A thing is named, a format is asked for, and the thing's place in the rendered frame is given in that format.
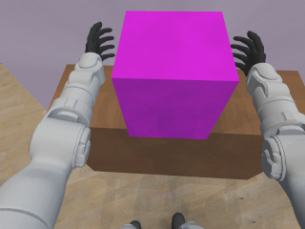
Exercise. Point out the left robot upper arm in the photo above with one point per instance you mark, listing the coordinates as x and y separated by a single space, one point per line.
32 198

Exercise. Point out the pedestal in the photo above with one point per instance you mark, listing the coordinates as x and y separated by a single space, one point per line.
232 150

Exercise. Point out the right robot foot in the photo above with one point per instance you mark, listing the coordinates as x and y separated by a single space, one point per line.
177 220

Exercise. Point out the robot right forearm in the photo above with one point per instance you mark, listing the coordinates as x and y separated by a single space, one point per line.
273 103

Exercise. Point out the right robot hand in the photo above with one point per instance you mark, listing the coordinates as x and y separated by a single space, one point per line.
255 51

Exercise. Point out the carton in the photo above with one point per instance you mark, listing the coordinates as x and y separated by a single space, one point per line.
174 72

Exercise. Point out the right robot upper arm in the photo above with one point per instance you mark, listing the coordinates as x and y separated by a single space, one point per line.
283 159

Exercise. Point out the robot left forearm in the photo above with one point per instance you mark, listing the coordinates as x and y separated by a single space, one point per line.
79 94

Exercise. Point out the left robot hand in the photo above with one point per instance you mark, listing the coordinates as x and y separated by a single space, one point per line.
94 42

